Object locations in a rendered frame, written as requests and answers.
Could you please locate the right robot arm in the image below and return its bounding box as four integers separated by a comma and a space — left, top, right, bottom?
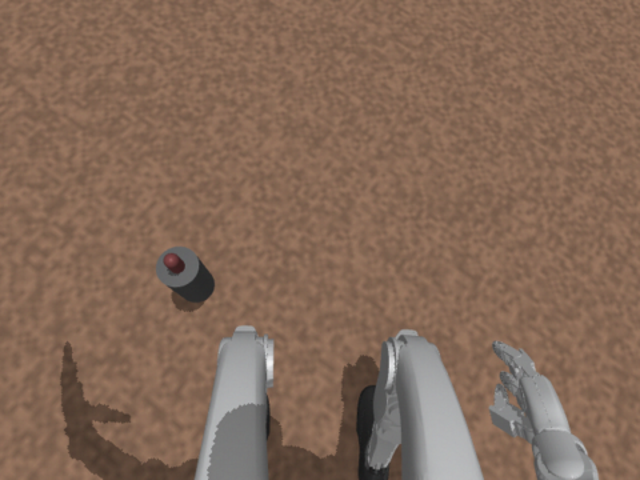
532, 430, 599, 480

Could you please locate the right robot foot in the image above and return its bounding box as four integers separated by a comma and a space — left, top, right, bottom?
356, 385, 389, 480

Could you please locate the bottle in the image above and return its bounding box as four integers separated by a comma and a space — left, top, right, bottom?
156, 246, 215, 303

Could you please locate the right robot hand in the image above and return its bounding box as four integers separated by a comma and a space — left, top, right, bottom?
489, 341, 571, 444

